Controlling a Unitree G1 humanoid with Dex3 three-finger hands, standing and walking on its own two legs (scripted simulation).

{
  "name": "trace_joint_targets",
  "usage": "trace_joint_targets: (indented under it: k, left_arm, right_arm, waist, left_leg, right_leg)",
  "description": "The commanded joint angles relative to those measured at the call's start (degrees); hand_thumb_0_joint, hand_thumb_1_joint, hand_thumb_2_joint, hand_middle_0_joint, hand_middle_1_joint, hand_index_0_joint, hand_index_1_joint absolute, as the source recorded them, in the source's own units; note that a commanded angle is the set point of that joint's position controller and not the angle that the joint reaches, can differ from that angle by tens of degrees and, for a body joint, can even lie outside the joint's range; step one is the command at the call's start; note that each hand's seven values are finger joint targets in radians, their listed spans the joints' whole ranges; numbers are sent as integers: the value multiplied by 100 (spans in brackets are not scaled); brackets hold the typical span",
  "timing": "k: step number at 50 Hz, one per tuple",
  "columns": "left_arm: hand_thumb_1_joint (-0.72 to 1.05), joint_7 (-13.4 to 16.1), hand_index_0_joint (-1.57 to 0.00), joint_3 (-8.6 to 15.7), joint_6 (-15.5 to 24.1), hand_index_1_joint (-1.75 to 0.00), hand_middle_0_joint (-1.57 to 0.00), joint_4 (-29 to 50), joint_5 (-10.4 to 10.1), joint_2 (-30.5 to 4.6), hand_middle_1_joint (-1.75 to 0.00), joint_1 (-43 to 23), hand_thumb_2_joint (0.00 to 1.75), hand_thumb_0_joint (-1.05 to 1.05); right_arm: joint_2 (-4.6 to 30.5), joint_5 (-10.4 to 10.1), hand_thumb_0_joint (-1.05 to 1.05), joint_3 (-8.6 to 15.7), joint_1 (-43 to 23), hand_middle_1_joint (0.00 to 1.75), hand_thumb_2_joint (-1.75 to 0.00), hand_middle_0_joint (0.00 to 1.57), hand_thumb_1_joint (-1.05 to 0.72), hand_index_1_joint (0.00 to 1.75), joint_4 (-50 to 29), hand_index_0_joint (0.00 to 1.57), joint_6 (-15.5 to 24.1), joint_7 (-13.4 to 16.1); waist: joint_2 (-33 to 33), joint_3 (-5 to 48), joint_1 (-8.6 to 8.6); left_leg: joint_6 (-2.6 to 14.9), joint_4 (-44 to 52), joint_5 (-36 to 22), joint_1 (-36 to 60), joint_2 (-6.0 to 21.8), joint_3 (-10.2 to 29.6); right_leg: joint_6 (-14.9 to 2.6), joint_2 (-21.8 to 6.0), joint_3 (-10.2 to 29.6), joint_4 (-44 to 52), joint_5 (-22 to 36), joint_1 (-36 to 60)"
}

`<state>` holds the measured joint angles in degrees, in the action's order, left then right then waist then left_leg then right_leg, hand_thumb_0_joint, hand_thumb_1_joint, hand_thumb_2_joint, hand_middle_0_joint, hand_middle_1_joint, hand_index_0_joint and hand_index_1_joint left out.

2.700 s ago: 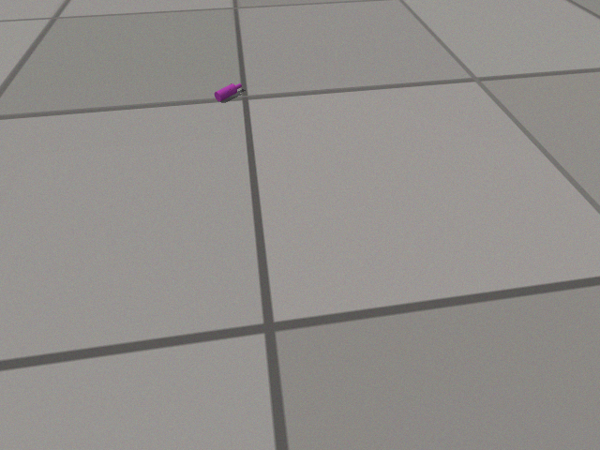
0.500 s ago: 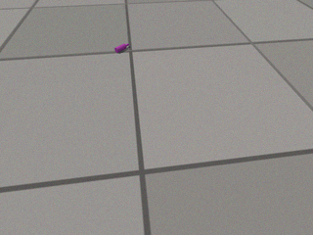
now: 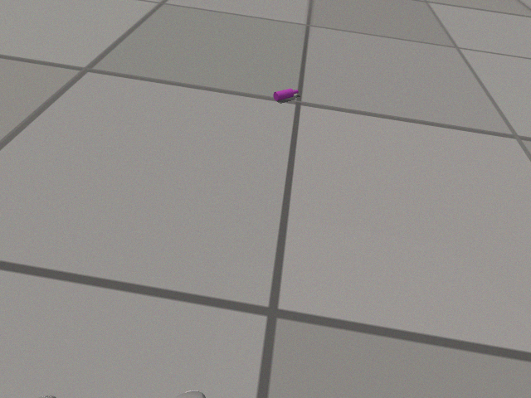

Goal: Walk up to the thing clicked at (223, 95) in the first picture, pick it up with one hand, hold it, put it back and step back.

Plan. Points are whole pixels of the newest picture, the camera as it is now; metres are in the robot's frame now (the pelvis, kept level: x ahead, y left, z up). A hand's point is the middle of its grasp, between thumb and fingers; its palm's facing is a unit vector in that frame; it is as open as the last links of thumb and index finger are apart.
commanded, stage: walk up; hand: left
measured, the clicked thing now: (286, 93) +2.23 -0.19 -0.74
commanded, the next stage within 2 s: none
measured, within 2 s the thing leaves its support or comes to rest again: neither
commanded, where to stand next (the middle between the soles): +2.08 -0.56 m, yaw +31 degrees
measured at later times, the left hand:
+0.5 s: hand (109, 291) +0.33 +0.31 -0.14, palm faces +0.15 -0.93 -0.32, open 7.4 cm
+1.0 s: hand (166, 220) +0.56 +0.25 -0.19, palm faces +0.34 -0.89 -0.31, open 7.4 cm
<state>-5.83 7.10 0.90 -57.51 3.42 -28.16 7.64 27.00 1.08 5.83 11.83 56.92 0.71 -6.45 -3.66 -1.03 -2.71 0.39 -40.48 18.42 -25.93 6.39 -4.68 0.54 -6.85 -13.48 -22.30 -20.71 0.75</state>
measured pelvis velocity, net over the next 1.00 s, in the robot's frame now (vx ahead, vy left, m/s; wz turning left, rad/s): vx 0.63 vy -0.02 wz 0.32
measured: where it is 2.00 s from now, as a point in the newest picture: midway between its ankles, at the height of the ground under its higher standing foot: (284, 206)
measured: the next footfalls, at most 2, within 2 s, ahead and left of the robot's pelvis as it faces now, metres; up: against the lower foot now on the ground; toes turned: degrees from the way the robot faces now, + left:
left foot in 0.06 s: +0.15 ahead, +0.15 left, +0.00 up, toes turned +10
right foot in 0.54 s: +0.51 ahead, -0.14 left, +0.00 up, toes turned +7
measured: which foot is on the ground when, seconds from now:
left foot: up 0.00-0.04, down 0.06-0.58, up 0.60-0.94, down 0.96-1.00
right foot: down 0.00-0.04, up 0.06-0.52, down 0.54-0.98, up 1.00-1.00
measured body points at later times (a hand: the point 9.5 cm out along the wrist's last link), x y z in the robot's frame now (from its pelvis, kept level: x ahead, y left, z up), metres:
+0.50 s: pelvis +0.28 +0.00 -0.01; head +0.28 +0.02 +0.44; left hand +0.33 +0.36 -0.12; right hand +0.34 -0.32 -0.11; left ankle +0.12 +0.14 -0.74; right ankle +0.45 -0.14 -0.71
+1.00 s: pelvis +0.63 -0.02 -0.03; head +0.64 +0.02 +0.41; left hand +0.54 +0.30 -0.17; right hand +0.87 -0.29 -0.10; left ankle +0.72 +0.09 -0.74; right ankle +0.48 -0.15 -0.71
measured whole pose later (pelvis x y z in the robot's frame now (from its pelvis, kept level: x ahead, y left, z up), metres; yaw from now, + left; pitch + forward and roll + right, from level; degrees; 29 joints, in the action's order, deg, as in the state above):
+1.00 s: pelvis +0.63 -0.02 -0.03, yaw +18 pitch -2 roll +1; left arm -4.8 5.6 -0.2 -52.4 1.2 -26.8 17.8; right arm 23.6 1.2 3.8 12.1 48.0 5.8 -0.9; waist -6.1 -3.7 -4.5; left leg 5.1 -40.9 11.6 -28.1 -0.1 -8.5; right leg -2.6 -1.2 -8.8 -45.7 -32.7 -1.4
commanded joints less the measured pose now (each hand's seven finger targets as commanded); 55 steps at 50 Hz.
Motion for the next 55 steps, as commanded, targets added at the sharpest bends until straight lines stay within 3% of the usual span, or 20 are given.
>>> trace_joint_targets:
  k: [1,2,3,5,6,11,22,26,28,29,30,35,43,46,48,49,50,51,54,55]
  left_arm:
    - [90,-1,-20,276,113,-30,-20,825,45,-1173,-30,-1385,90,0]
    - [90,-19,-20,176,61,-30,-20,780,35,-833,-30,-1185,90,0]
    - [90,-68,-20,4,56,-30,-20,818,28,-347,-30,-1025,90,0]
    - [90,-118,-20,-64,64,-30,-20,1081,-42,-849,-30,-1085,90,0]
    - [90,-101,-20,-38,83,-30,-20,989,-43,-1089,-30,-930,90,0]
    - [90,-232,-20,98,-40,-30,-20,448,-228,-1240,-30,-374,90,0]
    - [90,-338,-20,32,41,-30,-20,1169,-148,-726,-30,-1582,90,0]
    - [90,-220,-20,160,119,-30,-20,929,-161,-731,-30,-656,90,0]
    - [90,-40,-20,533,196,-30,-20,391,-75,-1439,-30,1422,90,0]
    - [90,42,-20,602,244,-30,-20,289,-92,-1987,-30,1808,90,0]
    - [90,108,-20,564,254,-30,-20,448,-197,-2114,-30,1131,90,0]
    - [90,201,-20,198,376,-30,-20,729,-233,-965,-30,233,90,0]
    - [90,-8,-20,105,299,-30,-20,1200,-175,-1031,-30,202,90,0]
    - [90,64,-20,92,202,-30,-20,1325,-234,-1023,-30,330,90,0]
    - [90,142,-20,-40,139,-30,-20,1352,-259,-649,-30,893,90,0]
    - [90,142,-20,-99,116,-30,-20,1408,-252,-350,-30,1214,90,0]
    - [90,170,-20,38,27,-30,-20,1430,-263,-1165,-30,1212,90,0]
    - [90,215,-20,47,50,-30,-20,1398,-206,-1452,-30,865,90,0]
    - [90,148,-20,62,102,-30,-20,1317,-286,-1079,-30,562,90,0]
    - [90,103,-20,89,56,-30,-20,1332,-296,-990,-30,661,90,0]
  right_arm:
    - [1133,-13,0,457,928,30,-90,20,-90,30,-155,20,248,156]
    - [1316,12,0,569,1534,30,-90,20,-90,30,28,20,289,272]
    - [1878,63,0,687,2021,30,-90,20,-90,30,65,20,291,395]
    - [2288,-156,0,601,887,30,-90,20,-90,30,-493,20,361,463]
    - [2326,-226,0,561,292,30,-90,20,-90,30,-650,20,444,466]
    - [1614,-160,0,282,36,30,-90,20,-90,30,-770,20,709,548]
    - [1566,-81,0,299,842,30,-90,20,-90,30,-682,20,788,642]
    - [1544,25,0,302,759,30,-90,20,-90,30,-777,20,676,756]
    - [1027,7,0,100,871,30,-90,20,-90,30,-877,20,659,746]
    - [461,-87,0,-119,882,30,-90,20,-90,30,-1161,20,717,747]
    - [1003,-47,0,-4,846,30,-90,20,-90,30,-1098,20,699,820]
    - [892,-184,0,7,630,30,-90,20,-90,30,-659,20,634,605]
    - [749,-176,0,86,35,30,-90,20,-90,30,-1018,20,537,462]
    - [955,-70,0,252,1065,30,-90,20,-90,30,-817,20,520,612]
    - [1444,91,0,458,2073,30,-90,20,-90,30,-691,20,559,755]
    - [1908,134,0,568,2195,30,-90,20,-90,30,-801,20,573,840]
    - [1924,-99,0,567,1959,30,-90,20,-90,30,-1012,20,589,861]
    - [1911,-199,0,595,1562,30,-90,20,-90,30,-1077,20,595,911]
    - [1359,-254,0,227,1017,30,-90,20,-90,30,-1120,20,731,953]
    - [1358,-269,0,205,923,30,-90,20,-90,30,-1103,20,772,930]
  waist:
    - [400,399,786]
    - [1372,629,1092]
    - [2853,405,1320]
    - [1832,-391,717]
    - [1478,-756,369]
    - [909,-565,-18]
    - [907,-414,411]
    - [931,446,-75]
    - [-555,1368,-1027]
    - [-2274,1364,-1049]
    - [-1938,1383,-772]
    - [-656,-118,-33]
    - [-288,-329,14]
    - [250,334,502]
    - [1294,903,965]
    - [2305,1154,782]
    - [1396,1353,774]
    - [966,1063,771]
    - [243,176,371]
    - [509,77,272]
  left_leg:
    - [-24,436,-628,2793,-459,-533]
    - [149,457,-343,3849,-616,-385]
    - [310,1553,1577,3972,0,1197]
    - [1046,3940,4283,2230,1937,5285]
    - [1318,4166,4174,1660,2212,5337]
    - [852,3504,2176,756,887,2106]
    - [1009,2899,-674,2154,644,1168]
    - [753,877,-3416,2212,512,727]
    - [379,-2339,-2079,-6,-94,378]
    - [269,-3461,1059,-1843,-1097,189]
    - [300,-4123,1163,-2112,-741,344]
    - [391,-2472,-315,-842,-8,849]
    - [67,354,-1752,843,-393,-325]
    - [265,516,-1648,2369,-584,-344]
    - [776,851,-82,3713,27,936]
    - [1229,1376,93,4399,1641,3688]
    - [1781,2105,526,4520,2228,5305]
    - [1900,2302,786,4064,2379,5356]
    - [1056,2058,-2493,2008,1380,2275]
    - [1206,2083,-2499,1623,1282,1904]
  right_leg:
    - [-779,-578,187,-570,-1914,-2331]
    - [-690,-178,-34,-2132,-1529,-3107]
    - [-517,443,45,-4190,-1651,-4080]
    - [-377,323,1562,-5098,-718,-4645]
    - [-290,-37,1826,-5170,-442,-4504]
    - [5,-340,1739,-3892,762,-3305]
    - [71,-143,1351,-1577,1347,-3527]
    - [-239,359,892,-892,558,-1663]
    - [-439,-22,1744,-689,-417,1323]
    - [-500,-1427,4115,578,-1759,2001]
    - [-1118,-1966,5477,1229,-1772,1946]
    - [-727,-645,1772,522,1562,-825]
    - [-882,-308,716,715,1116,-1654]
    - [-825,-424,746,-644,2651,-1739]
    - [-546,95,595,-3363,2323,-2704]
    - [-294,851,715,-4624,-971,-3845]
    - [-230,798,1793,-5298,-969,-4385]
    - [-242,389,2158,-5575,-601,-4563]
    - [-116,13,2153,-5204,135,-3508]
    - [-70,2,2021,-5152,69,-3338]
